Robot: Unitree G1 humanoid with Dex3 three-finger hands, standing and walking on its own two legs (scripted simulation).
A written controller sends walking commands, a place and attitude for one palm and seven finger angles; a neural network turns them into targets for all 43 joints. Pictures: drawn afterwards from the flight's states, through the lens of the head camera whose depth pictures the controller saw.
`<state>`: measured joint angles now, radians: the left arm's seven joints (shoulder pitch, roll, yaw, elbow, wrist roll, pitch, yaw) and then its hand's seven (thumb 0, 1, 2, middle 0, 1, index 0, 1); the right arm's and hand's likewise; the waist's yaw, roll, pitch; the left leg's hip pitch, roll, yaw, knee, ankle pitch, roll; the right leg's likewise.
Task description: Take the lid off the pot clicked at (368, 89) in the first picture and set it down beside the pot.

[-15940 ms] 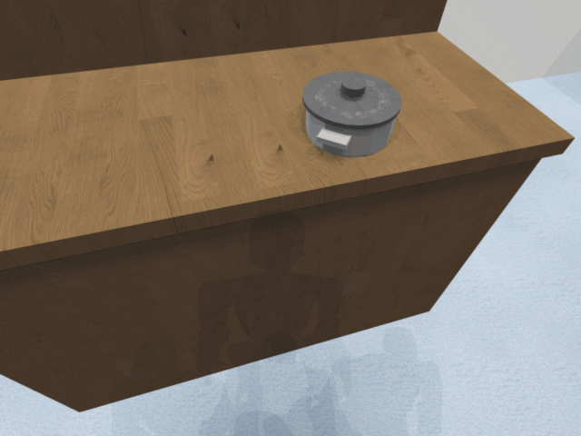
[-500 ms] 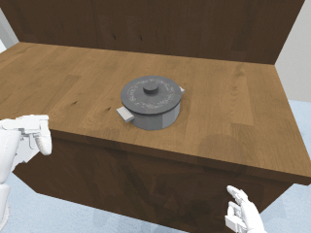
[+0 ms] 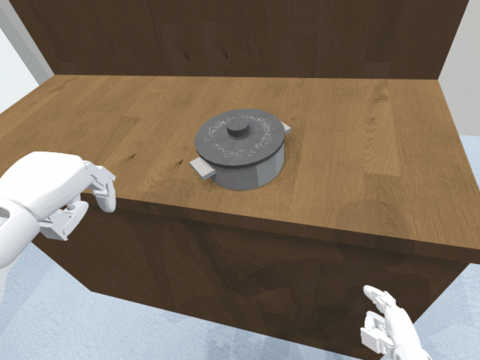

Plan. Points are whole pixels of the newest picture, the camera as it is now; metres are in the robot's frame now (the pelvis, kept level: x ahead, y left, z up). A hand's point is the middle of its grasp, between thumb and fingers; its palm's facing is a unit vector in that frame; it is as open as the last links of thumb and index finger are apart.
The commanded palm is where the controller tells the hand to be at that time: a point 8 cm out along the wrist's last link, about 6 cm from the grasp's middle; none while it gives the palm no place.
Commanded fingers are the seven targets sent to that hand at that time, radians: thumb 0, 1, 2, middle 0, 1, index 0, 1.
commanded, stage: reach forward and open the fingers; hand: left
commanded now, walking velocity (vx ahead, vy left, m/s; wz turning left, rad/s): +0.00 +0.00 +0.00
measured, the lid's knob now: (237, 126) +0.49 +0.07 +0.15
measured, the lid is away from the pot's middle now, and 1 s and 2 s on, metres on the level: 0.00 0.00 0.00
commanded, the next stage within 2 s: move the open hand above the knob in 0.48 s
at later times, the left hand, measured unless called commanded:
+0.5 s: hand (77, 179) +0.28 +0.25 +0.22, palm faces -0.05 +0.07 -1.00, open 10.1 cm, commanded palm +0.26 +0.25 +0.28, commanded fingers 0.00 -0.40 1.63 -0.85 -0.08 -0.85 -0.08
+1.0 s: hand (124, 146) +0.35 +0.21 +0.22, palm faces -0.07 +0.04 -1.00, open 10.3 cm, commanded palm +0.32 +0.20 +0.28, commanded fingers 0.00 -0.40 1.63 -0.84 -0.08 -0.84 -0.08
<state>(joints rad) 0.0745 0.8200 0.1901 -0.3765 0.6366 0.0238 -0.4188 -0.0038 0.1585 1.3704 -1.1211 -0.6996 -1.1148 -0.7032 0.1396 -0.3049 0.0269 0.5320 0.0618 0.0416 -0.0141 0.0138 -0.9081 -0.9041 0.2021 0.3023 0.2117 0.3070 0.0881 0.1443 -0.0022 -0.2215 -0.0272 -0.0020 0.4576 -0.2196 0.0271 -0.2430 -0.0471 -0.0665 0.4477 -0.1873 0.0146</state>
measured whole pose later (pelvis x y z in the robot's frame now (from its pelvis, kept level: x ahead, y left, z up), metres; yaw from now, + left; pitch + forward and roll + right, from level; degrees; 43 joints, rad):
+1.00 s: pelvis +0.00 +0.00 +0.00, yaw -1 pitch -1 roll +1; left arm -0.47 0.70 -0.05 -0.02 0.76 0.12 -0.50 0.00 -0.39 1.62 -0.86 -0.08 -0.86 -0.09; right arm 0.14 -0.30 0.03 0.54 0.07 0.06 0.01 0.01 -0.91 -0.90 0.20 0.30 0.20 0.30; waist 0.04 0.12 0.00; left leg -0.23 -0.04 0.02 0.44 -0.21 0.03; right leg -0.27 -0.06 -0.04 0.47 -0.19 0.02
